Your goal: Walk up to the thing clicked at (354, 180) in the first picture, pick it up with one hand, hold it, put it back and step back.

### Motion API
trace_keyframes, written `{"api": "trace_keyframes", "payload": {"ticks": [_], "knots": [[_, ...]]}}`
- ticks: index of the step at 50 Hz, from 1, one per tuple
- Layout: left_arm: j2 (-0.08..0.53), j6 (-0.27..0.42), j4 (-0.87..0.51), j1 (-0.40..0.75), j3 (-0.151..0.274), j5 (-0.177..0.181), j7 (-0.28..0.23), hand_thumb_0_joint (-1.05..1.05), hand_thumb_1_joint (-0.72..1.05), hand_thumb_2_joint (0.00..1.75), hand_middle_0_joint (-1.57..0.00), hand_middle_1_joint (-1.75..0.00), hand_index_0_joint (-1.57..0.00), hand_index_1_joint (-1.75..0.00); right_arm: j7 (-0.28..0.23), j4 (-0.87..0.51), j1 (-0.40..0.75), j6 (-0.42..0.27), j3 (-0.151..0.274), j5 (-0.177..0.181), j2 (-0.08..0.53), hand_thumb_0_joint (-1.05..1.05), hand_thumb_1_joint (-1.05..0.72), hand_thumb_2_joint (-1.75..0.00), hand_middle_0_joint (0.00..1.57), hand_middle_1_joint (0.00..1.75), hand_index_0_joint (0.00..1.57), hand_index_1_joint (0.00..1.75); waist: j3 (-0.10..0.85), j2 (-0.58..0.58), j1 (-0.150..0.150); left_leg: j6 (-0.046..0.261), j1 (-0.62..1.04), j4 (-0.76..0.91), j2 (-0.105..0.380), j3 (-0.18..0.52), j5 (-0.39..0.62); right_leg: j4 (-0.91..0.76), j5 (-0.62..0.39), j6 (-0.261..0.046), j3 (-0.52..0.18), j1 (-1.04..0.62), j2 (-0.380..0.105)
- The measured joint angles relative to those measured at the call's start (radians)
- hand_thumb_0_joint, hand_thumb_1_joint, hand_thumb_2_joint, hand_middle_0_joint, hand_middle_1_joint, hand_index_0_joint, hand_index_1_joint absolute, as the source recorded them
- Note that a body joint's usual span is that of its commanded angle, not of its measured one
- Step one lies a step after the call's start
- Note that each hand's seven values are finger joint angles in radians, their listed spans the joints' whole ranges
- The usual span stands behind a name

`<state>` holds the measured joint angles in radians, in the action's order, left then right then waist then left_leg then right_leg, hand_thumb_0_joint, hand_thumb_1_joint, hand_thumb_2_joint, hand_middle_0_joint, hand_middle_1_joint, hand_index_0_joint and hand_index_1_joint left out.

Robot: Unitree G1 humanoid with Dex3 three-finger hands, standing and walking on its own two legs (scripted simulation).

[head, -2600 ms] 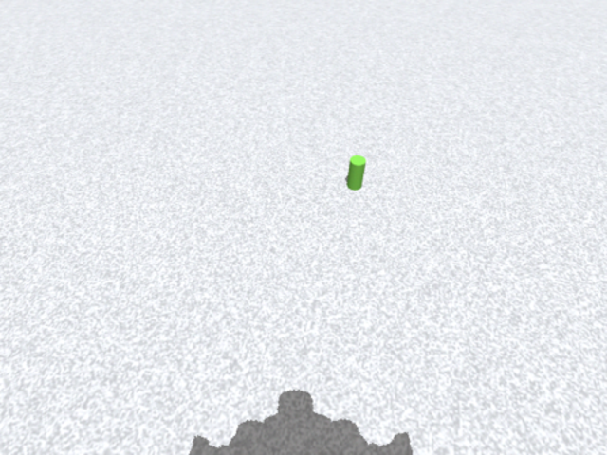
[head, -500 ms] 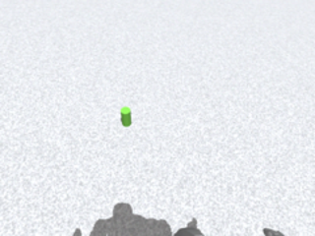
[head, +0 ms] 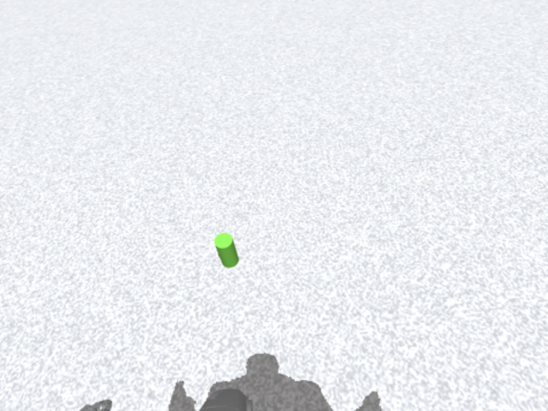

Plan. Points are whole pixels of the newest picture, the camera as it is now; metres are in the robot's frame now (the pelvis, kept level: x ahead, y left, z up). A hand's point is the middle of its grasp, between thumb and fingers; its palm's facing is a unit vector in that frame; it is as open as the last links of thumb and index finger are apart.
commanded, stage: walk up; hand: left
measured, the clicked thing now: (227, 250) +0.79 +0.27 -0.70
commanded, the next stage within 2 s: none
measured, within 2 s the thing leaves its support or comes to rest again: neither
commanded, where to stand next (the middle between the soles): +0.45 +0.06 m, yaw +1 degrees
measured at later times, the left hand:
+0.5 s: hand (102, 359) +0.23 +0.35 -0.15, palm faces -0.01 -0.94 -0.33, open 7.4 cm
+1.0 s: hand (132, 269) +0.39 +0.32 -0.12, palm faces +0.00 -0.91 -0.42, open 7.4 cm
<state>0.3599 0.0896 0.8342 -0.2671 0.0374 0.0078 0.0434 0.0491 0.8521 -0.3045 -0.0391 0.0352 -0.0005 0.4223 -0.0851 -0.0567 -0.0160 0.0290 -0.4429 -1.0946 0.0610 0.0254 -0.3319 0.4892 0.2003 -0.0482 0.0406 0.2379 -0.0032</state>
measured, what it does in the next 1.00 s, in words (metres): walks ahead: left foot, then right foot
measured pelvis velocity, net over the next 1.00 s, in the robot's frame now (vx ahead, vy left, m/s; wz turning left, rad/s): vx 0.34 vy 0.05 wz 0.01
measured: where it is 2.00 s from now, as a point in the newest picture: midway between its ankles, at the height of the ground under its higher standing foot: (277, 352)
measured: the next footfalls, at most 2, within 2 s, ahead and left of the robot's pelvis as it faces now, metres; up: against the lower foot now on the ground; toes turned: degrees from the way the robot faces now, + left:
left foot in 0.26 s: +0.24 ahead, +0.18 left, +0.00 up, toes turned +6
right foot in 0.74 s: +0.40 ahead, -0.07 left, +0.00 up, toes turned +0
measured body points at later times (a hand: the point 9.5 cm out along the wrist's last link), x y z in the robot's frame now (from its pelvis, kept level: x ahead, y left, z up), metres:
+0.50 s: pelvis +0.18 +0.07 +0.00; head +0.20 +0.10 +0.45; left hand +0.23 +0.40 -0.13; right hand +0.26 -0.24 -0.09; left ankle +0.20 +0.18 -0.74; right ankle +0.21 -0.09 -0.67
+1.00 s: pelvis +0.34 +0.05 +0.00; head +0.35 +0.02 +0.45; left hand +0.39 +0.37 -0.09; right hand +0.41 -0.27 -0.13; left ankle +0.39 +0.21 -0.68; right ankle +0.37 -0.07 -0.74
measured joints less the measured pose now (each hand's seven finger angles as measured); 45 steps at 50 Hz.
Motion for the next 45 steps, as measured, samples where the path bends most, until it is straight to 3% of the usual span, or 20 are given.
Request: {"api": "trace_keyframes", "payload": {"ticks": [3, 7, 13, 14, 15, 18, 20, 23, 31, 34, 37, 39, 42, 45], "knots": [[0.004, 0.000, 0.010, -0.040, 0.001, -0.008, 0.000, 0.00, 0.90, 0.90, -0.20, -0.30, -0.20, -0.30, 0.009, -0.008, 0.013, 0.003, 0.016, -0.007, 0.011, 0.01, -0.91, -0.90, 0.20, 0.30, 0.20, 0.30, 0.007, -0.010, -0.004, -0.024, -0.059, 0.110, 0.021, 0.020, 0.058, -0.038, 0.014, 0.002, 0.004, -0.050, 0.009], [0.021, -0.003, 0.012, -0.077, 0.011, -0.019, 0.004, 0.00, 0.90, 0.90, -0.20, -0.30, -0.20, -0.30, 0.023, 0.007, 0.015, 0.014, 0.030, -0.020, 0.020, 0.01, -0.91, -0.90, 0.20, 0.30, 0.20, 0.30, 0.021, -0.010, -0.013, -0.042, -0.076, 0.296, 0.044, -0.005, 0.107, -0.050, 0.058, 0.010, 0.021, -0.098, 0.010], [0.070, -0.009, 0.018, -0.117, 0.022, -0.021, 0.002, 0.00, 0.90, 0.90, -0.20, -0.30, -0.20, -0.30, 0.034, 0.024, 0.021, 0.000, 0.032, -0.028, 0.011, 0.01, -0.91, -0.90, 0.20, 0.30, 0.20, 0.30, 0.041, 0.024, -0.028, -0.016, 0.026, 0.504, 0.032, -0.049, 0.148, 0.034, 0.188, 0.053, 0.036, -0.135, -0.008], [0.080, -0.014, 0.023, -0.121, 0.024, -0.022, 0.000, 0.00, 0.90, 0.90, -0.20, -0.30, -0.20, -0.30, 0.032, 0.024, 0.026, -0.008, 0.033, -0.029, 0.004, 0.01, -0.91, -0.90, 0.20, 0.30, 0.20, 0.30, 0.041, 0.047, -0.025, -0.019, 0.042, 0.508, 0.014, -0.059, 0.173, 0.076, 0.225, 0.057, 0.032, -0.132, -0.028], [0.088, -0.020, 0.032, -0.119, 0.026, -0.021, -0.004, 0.00, 0.90, 0.90, -0.20, -0.30, -0.20, -0.30, 0.028, 0.022, 0.036, -0.017, 0.032, -0.031, -0.007, 0.01, -0.91, -0.90, 0.20, 0.30, 0.20, 0.30, 0.033, 0.080, -0.025, -0.019, 0.052, 0.488, -0.007, -0.081, 0.156, 0.150, 0.251, 0.043, 0.015, -0.112, -0.057], [0.073, -0.042, 0.055, -0.104, 0.014, -0.016, -0.015, 0.00, 0.90, 0.90, -0.20, -0.30, -0.20, -0.30, 0.016, -0.013, 0.045, -0.043, 0.025, -0.022, -0.016, 0.01, -0.91, -0.90, 0.20, 0.30, 0.20, 0.30, 0.018, 0.080, -0.003, -0.008, 0.075, 0.440, -0.007, -0.092, 0.086, 0.475, 0.290, 0.011, -0.044, 0.017, -0.021], [0.073, -0.045, 0.062, -0.089, 0.002, -0.012, -0.015, 0.01, 0.90, 0.90, -0.20, -0.30, -0.20, -0.30, 0.007, -0.023, 0.038, -0.046, 0.017, -0.010, -0.031, 0.01, -0.91, -0.90, 0.20, 0.30, 0.20, 0.30, 0.012, 0.083, 0.010, -0.003, 0.120, 0.474, -0.007, -0.093, 0.080, 0.594, 0.257, 0.001, -0.061, 0.098, -0.001], [0.079, -0.040, 0.049, -0.064, 0.002, -0.003, -0.008, 0.01, 0.90, 0.90, -0.20, -0.30, -0.20, -0.30, -0.001, -0.027, 0.014, -0.051, 0.000, -0.002, -0.049, 0.01, -0.90, -0.90, 0.20, 0.30, 0.20, 0.30, 0.003, 0.108, 0.019, -0.002, 0.193, 0.551, -0.024, -0.102, 0.090, 0.592, 0.173, 0.004, -0.085, 0.187, -0.021], [0.063, -0.054, 0.043, -0.026, 0.011, -0.016, 0.020, 0.00, 0.90, 0.90, -0.20, -0.30, -0.20, -0.30, -0.002, -0.023, -0.039, -0.038, 0.000, -0.007, -0.034, 0.01, -0.90, -0.90, 0.20, 0.30, 0.20, 0.30, 0.000, 0.101, 0.032, 0.001, 0.313, 0.637, -0.049, -0.129, 0.050, 0.316, 0.035, 0.046, -0.052, 0.258, -0.094], [0.053, -0.050, 0.048, -0.013, 0.013, -0.020, 0.023, 0.00, 0.90, 0.90, -0.20, -0.30, -0.20, -0.30, -0.002, -0.025, -0.054, -0.031, 0.008, -0.009, -0.017, 0.01, -0.90, -0.90, 0.20, 0.30, 0.20, 0.30, -0.002, 0.077, 0.045, -0.013, 0.332, 0.619, -0.047, -0.132, 0.008, 0.189, 0.004, 0.038, -0.027, 0.220, -0.088], [0.047, -0.027, 0.043, -0.004, 0.018, -0.021, 0.016, 0.00, 0.90, 0.90, -0.20, -0.30, -0.20, -0.30, -0.006, -0.027, -0.068, -0.015, 0.012, -0.005, 0.001, 0.01, -0.90, -0.90, 0.20, 0.30, 0.20, 0.30, -0.003, 0.046, 0.047, -0.032, 0.326, 0.524, -0.027, -0.129, -0.076, 0.067, -0.059, 0.027, -0.007, 0.144, -0.054], [0.029, -0.010, 0.037, 0.011, 0.022, -0.025, 0.005, 0.00, 0.90, 0.90, -0.20, -0.30, -0.20, -0.30, -0.013, -0.014, -0.058, 0.001, 0.015, -0.002, 0.009, 0.01, -0.90, -0.90, 0.20, 0.30, 0.20, 0.30, -0.019, -0.006, 0.044, -0.006, 0.273, 0.353, 0.005, -0.085, -0.128, 0.103, -0.030, 0.028, 0.019, 0.130, -0.020], [0.018, -0.002, 0.016, 0.013, 0.013, -0.017, -0.002, 0.00, 0.90, 0.90, -0.20, -0.30, -0.20, -0.30, -0.016, 0.005, -0.041, 0.019, 0.002, -0.005, 0.001, 0.01, -0.91, -0.90, 0.20, 0.30, 0.20, 0.30, -0.016, 0.002, 0.018, 0.005, 0.153, 0.095, -0.044, -0.052, -0.170, 0.118, 0.014, 0.016, 0.009, 0.104, -0.035], [0.005, 0.001, 0.005, -0.006, 0.002, -0.009, -0.009, 0.00, 0.90, 0.90, -0.20, -0.30, -0.20, -0.30, -0.011, 0.009, -0.024, 0.019, -0.001, -0.001, 0.007, 0.01, -0.91, -0.90, 0.20, 0.30, 0.20, 0.30, -0.007, -0.006, 0.003, 0.004, 0.054, 0.029, -0.044, -0.029, -0.115, 0.054, 0.007, 0.019, 0.007, 0.045, -0.040]]}}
